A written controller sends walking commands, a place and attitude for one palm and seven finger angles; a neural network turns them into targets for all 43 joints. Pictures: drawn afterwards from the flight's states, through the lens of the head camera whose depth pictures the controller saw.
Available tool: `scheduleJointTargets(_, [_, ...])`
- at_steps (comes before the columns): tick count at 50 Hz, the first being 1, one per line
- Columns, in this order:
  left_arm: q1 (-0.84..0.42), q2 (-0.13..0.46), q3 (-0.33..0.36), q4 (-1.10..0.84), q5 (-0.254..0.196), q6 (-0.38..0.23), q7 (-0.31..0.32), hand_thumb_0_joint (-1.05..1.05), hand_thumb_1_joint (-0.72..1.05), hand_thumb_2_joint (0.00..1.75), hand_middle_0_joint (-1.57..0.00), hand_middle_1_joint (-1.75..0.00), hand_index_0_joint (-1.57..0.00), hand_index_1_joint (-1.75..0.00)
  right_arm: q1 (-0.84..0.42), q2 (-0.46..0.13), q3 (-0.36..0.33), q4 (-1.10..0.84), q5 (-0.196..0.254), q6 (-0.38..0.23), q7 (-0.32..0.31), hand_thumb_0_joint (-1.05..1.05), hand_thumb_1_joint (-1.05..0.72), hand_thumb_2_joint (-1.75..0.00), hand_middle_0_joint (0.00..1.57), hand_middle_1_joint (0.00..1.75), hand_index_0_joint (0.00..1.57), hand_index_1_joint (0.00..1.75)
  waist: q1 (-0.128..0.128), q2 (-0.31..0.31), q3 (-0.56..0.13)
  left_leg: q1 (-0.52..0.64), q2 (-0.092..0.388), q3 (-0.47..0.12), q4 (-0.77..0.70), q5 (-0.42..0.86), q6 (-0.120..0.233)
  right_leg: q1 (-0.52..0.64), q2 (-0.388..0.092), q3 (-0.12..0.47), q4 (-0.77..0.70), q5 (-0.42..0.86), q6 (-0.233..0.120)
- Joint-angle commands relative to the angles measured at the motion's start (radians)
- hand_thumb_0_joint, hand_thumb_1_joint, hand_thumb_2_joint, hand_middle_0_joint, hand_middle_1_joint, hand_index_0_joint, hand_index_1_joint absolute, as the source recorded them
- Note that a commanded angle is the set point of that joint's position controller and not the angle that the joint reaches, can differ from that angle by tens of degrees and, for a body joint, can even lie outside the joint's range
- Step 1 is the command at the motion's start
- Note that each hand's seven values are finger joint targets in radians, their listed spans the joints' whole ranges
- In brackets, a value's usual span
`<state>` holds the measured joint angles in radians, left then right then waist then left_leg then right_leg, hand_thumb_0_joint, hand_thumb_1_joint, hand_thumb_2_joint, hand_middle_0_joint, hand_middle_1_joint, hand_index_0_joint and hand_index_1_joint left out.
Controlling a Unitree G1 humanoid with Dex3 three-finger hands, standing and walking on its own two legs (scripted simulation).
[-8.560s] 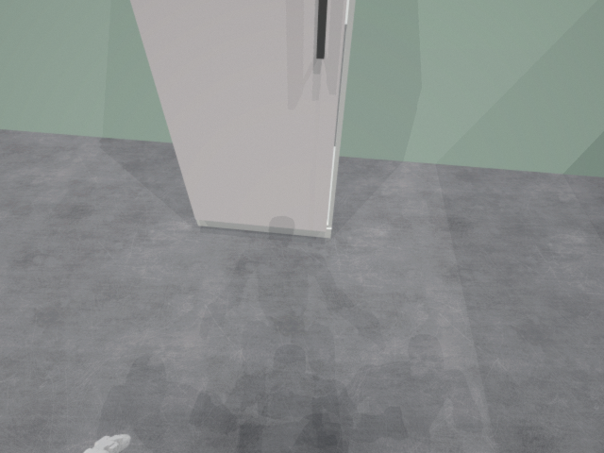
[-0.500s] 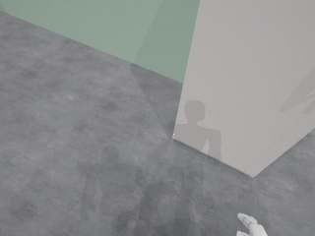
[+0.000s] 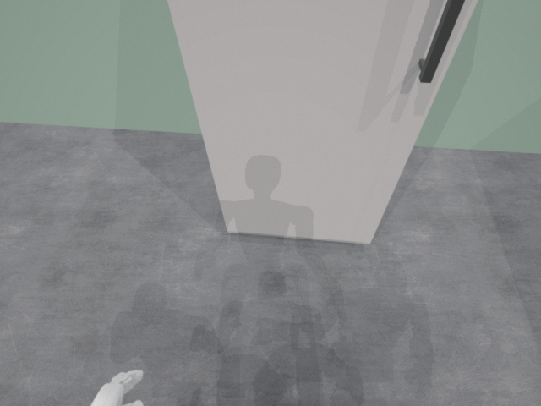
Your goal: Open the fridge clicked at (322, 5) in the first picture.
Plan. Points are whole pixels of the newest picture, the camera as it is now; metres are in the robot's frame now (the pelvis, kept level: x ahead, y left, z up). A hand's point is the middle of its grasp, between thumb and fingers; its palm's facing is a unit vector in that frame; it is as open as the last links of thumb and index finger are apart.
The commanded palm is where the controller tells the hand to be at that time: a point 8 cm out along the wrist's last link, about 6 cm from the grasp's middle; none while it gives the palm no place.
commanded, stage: turn to face it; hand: right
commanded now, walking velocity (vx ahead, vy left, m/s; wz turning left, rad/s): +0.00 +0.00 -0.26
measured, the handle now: out of the picture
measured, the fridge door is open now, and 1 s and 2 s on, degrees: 0 0 0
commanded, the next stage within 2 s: take the last steps up to it in 0.02 s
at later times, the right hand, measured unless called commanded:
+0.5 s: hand out of the picture +0.11 -0.18 -0.14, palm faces +0.10 +0.97 -0.24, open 7.4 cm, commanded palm none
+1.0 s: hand out of the picture +0.02 -0.17 -0.16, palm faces +0.30 +0.95 -0.12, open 7.4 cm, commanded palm none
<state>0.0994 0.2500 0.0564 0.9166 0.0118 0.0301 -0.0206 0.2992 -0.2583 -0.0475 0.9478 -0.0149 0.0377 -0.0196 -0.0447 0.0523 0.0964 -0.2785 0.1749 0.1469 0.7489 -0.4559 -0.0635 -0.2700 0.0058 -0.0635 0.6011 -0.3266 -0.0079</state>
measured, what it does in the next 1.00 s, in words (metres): walks ahead: left foot, then right foot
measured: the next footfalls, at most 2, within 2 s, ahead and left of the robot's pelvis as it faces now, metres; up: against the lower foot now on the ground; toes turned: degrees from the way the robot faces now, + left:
left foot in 0.46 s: +0.11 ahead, +0.11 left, +0.00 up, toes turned +1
right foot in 0.98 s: +0.28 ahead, -0.18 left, +0.00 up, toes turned -16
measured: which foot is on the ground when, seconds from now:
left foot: up 0.00-0.44, down 0.46-1.00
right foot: down 0.00-0.46, up 0.48-0.96, down 0.98-1.00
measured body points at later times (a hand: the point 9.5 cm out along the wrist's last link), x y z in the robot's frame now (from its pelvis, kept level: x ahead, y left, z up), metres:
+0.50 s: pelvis +0.04 +0.02 +0.01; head +0.04 +0.04 +0.45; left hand +0.04 +0.26 -0.16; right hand +0.10 -0.23 -0.12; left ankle +0.07 +0.11 -0.73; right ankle -0.01 -0.10 -0.71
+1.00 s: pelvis +0.18 -0.07 +0.00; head +0.20 -0.08 +0.45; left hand +0.32 +0.15 -0.14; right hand +0.01 -0.22 -0.15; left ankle +0.07 +0.11 -0.72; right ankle +0.24 -0.17 -0.73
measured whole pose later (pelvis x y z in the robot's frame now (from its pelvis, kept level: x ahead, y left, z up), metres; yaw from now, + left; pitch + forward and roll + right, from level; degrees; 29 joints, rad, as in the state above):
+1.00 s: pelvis +0.18 -0.07 +0.00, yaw -9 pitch +0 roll +1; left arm 0.15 0.18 0.05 1.01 0.02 -0.03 -0.03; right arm 0.53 -0.09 -0.02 1.17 -0.02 -0.05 -0.02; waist -0.07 0.01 0.05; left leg -0.02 0.13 0.16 0.54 -0.46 -0.07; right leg -0.41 -0.05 -0.12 0.60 -0.19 -0.02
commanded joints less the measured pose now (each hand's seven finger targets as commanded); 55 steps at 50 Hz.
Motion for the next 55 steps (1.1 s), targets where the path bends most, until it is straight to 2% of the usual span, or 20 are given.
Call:
scheduleJointTargets(1, [0.178,0.203,0.039,-0.010,0.006,-0.019,0.037,0.00,0.90,0.90,-0.20,-0.30,-0.20,-0.30,-0.077,-0.069,-0.017,-0.092,0.001,-0.007,-0.015,0.00,-0.90,-0.90,0.20,0.30,0.20,0.30,0.106,-0.294,-0.210,-0.237,-0.042,-0.129,0.345,-0.137,-0.007,0.296,-0.348,0.290,-0.191,0.961,-0.190])
scheduleJointTargets(6, [0.093,0.137,0.012,-0.024,0.000,-0.027,0.046,0.00,0.90,0.90,-0.20,-0.30,-0.20,-0.30,-0.034,-0.068,-0.021,-0.032,0.003,-0.004,0.001,0.00,-0.90,-0.90,0.20,0.30,0.20,0.30,0.049,-0.203,-0.121,-0.225,-0.064,-0.118,0.381,0.051,-0.022,0.219,-0.239,0.178,-0.232,0.824,-0.130])
scheduleJointTargets(13, [0.195,0.111,0.017,0.017,0.008,-0.045,0.036,0.00,0.90,0.90,-0.20,-0.30,-0.20,-0.30,-0.109,-0.046,-0.014,-0.049,-0.009,-0.017,0.020,0.00,-0.90,-0.90,0.20,0.30,0.20,0.30,0.079,-0.206,-0.037,-0.266,-0.072,-0.096,0.237,0.063,-0.016,0.177,-0.247,0.294,-0.378,0.161,-0.183])
scheduleJointTargets(17, [0.215,0.108,0.020,0.035,0.014,-0.052,0.037,0.00,0.90,0.90,-0.20,-0.30,-0.20,-0.30,-0.157,-0.023,-0.008,-0.072,-0.011,-0.036,0.032,0.00,-0.90,-0.90,0.20,0.30,0.20,0.30,0.083,-0.189,0.002,-0.188,-0.083,-0.078,0.026,0.041,0.001,0.118,-0.246,0.338,-0.396,-0.003,-0.194])
scheduleJointTargets(21, [0.191,0.083,0.011,0.056,0.009,-0.055,0.038,0.00,0.90,0.90,-0.20,-0.30,-0.20,-0.30,0.031,-0.007,-0.015,-0.003,-0.011,-0.065,0.030,0.00,-0.90,-0.90,0.20,0.30,0.20,0.30,-0.010,-0.114,-0.061,0.183,-0.126,-0.052,-0.286,0.184,0.018,-0.046,-0.163,0.265,-0.210,-0.041,-0.130])
scheduleJointTargets(22, [0.207,0.041,0.004,0.062,0.000,-0.062,0.033,0.00,0.90,0.90,-0.20,-0.30,-0.20,-0.30,0.113,-0.065,-0.026,0.026,-0.018,-0.080,0.023,0.00,-0.90,-0.90,0.20,0.30,0.20,0.30,-0.041,0.021,-0.099,0.366,-0.035,-0.168,-0.388,0.122,0.042,-0.183,-0.075,0.187,-0.031,-0.093,-0.079])
scheduleJointTargets(23, [0.195,-0.021,-0.009,0.030,-0.005,-0.068,0.028,0.00,0.90,0.90,-0.20,-0.30,-0.20,-0.30,0.218,-0.165,-0.048,0.050,-0.026,-0.089,0.012,0.00,-0.90,-0.90,0.20,0.30,0.20,0.30,-0.082,0.295,-0.106,0.456,0.234,-0.512,-0.526,-0.022,0.128,-0.374,0.039,0.055,0.261,-0.234,-0.027])
scheduleJointTargets(24, [0.144,0.048,0.009,0.000,0.010,-0.057,0.021,0.00,0.90,0.90,-0.20,-0.30,-0.20,-0.30,0.241,-0.178,-0.049,0.048,-0.009,-0.083,0.005,0.00,-0.90,-0.90,0.20,0.30,0.20,0.30,-0.085,0.202,-0.056,0.331,0.325,-0.658,-0.620,-0.164,0.195,-0.420,0.004,0.108,0.412,-0.260,-0.022])
scheduleJointTargets(26, [0.142,0.046,0.023,0.032,0.017,-0.044,0.006,0.00,0.90,0.90,-0.20,-0.30,-0.20,-0.30,0.107,-0.122,-0.038,0.027,-0.005,-0.090,0.001,0.00,-0.90,-0.90,0.20,0.30,0.20,0.30,-0.025,0.144,0.066,0.102,0.266,-0.605,-0.681,-0.352,0.180,-0.414,-0.051,0.128,0.536,-0.080,-0.022])
scheduleJointTargets(28, [0.212,0.013,0.021,0.081,0.021,-0.032,-0.001,0.00,0.90,0.90,-0.20,-0.30,-0.20,-0.30,0.044,-0.029,-0.013,0.020,-0.004,-0.098,-0.002,0.00,-0.90,-0.90,0.20,0.30,0.20,0.30,0.034,0.075,0.108,0.023,0.186,-0.374,-0.661,-0.137,0.133,-0.360,-0.090,0.112,0.543,0.060,-0.002])
scheduleJointTargets(30, [0.254,-0.023,0.013,0.103,0.019,-0.026,-0.004,0.00,0.90,0.90,-0.20,-0.30,-0.20,-0.30,0.080,0.000,-0.004,0.038,-0.003,-0.109,-0.002,0.00,-0.90,-0.90,0.20,0.30,0.20,0.30,0.046,0.065,0.066,0.060,0.117,-0.223,-0.636,0.079,0.118,-0.334,-0.080,0.078,0.523,0.134,0.019])
scheduleJointTargets(33, [0.236,-0.033,0.011,0.101,0.015,-0.028,-0.007,0.00,0.90,0.90,-0.20,-0.30,-0.20,-0.30,0.155,0.007,0.000,0.079,-0.002,-0.123,-0.003,0.00,-0.90,-0.90,0.20,0.30,0.20,0.30,0.035,0.075,0.027,0.160,0.099,-0.146,-0.614,0.290,0.125,-0.377,-0.090,0.053,0.477,0.187,0.040])
scheduleJointTargets(39, [0.105,-0.045,0.003,0.057,0.010,-0.034,-0.018,0.00,0.90,0.90,-0.20,-0.30,-0.20,-0.30,0.234,0.008,0.003,0.138,-0.009,-0.132,-0.009,0.00,-0.90,-0.90,0.20,0.30,0.20,0.30,0.010,0.098,0.059,0.207,0.122,-0.113,-0.594,0.435,0.164,-0.404,-0.115,0.008,0.297,0.201,0.041])
scheduleJointTargets(45, [0.039,-0.069,-0.007,0.035,0.003,-0.055,-0.021,0.00,0.90,0.90,-0.20,-0.30,-0.20,-0.30,0.240,-0.012,-0.005,0.172,-0.017,-0.114,-0.018,0.00,-0.90,-0.90,0.20,0.30,0.20,0.30,0.002,0.143,0.055,0.190,0.142,-0.080,-0.490,0.590,0.155,-0.201,-0.075,-0.046,0.064,0.118,-0.002])
scheduleJointTargets(47, [0.166,-0.033,0.000,0.075,0.008,-0.067,-0.008,0.00,0.90,0.90,-0.20,-0.30,-0.20,-0.30,0.216,-0.017,-0.007,0.174,-0.015,-0.106,-0.019,0.00,-0.90,-0.90,0.20,0.30,0.20,0.30,0.070,0.097,-0.014,0.142,0.108,-0.043,-0.307,0.664,0.131,0.024,-0.039,-0.065,-0.053,0.150,-0.017])
scheduleJointTargets(48, [0.301,0.017,0.010,0.115,0.014,-0.076,0.002,0.00,0.90,0.90,-0.20,-0.30,-0.20,-0.30,0.220,0.002,-0.005,0.172,-0.010,-0.102,-0.018,0.00,-0.90,-0.90,0.20,0.30,0.20,0.30,0.119,-0.012,-0.109,0.100,0.060,-0.005,-0.102,0.605,0.105,0.215,-0.054,-0.043,-0.121,0.212,-0.019])
scheduleJointTargets(49, [0.404,0.132,0.033,0.134,0.025,-0.086,0.017,0.00,0.90,0.90,-0.20,-0.30,-0.20,-0.30,0.288,0.052,0.001,0.165,0.005,-0.097,-0.014,0.00,-0.90,-0.90,0.20,0.30,0.20,0.30,0.132,-0.273,-0.255,-0.096,-0.070,0.054,0.161,0.205,0.059,0.455,-0.292,0.223,-0.129,0.398,-0.087])
scheduleJointTargets(50, [0.462,0.180,0.040,0.150,0.007,-0.079,0.030,0.00,0.90,0.90,-0.20,-0.30,-0.20,-0.30,0.268,0.072,0.013,0.141,0.007,-0.096,-0.014,0.00,-0.90,-0.90,0.20,0.30,0.20,0.30,0.142,-0.372,-0.319,-0.228,-0.141,-0.015,0.394,-0.185,0.052,0.524,-0.430,0.407,-0.218,0.572,-0.164])
scheduleJointTargets(51, [0.420,0.164,0.033,0.144,0.003,-0.071,0.036,0.00,0.90,0.90,-0.20,-0.30,-0.20,-0.30,0.210,0.060,0.006,0.124,0.003,-0.091,-0.017,0.00,-0.90,-0.90,0.20,0.30,0.20,0.30,0.131,-0.251,-0.258,-0.256,-0.101,-0.081,0.489,-0.175,0.078,0.432,-0.451,0.357,-0.245,0.526,-0.201])
scheduleJointTargets(55, [0.208,0.008,-0.008,0.099,0.002,-0.095,0.045,0.00,0.90,0.90,-0.20,-0.30,-0.20,-0.30,0.132,0.094,-0.002,0.143,-0.009,-0.066,0.002,0.00,-0.90,-0.90,0.20,0.30,0.20,0.30,0.046,-0.149,-0.042,-0.222,-0.028,-0.115,0.478,0.084,0.052,0.066,-0.312,0.141,-0.353,0.442,-0.116])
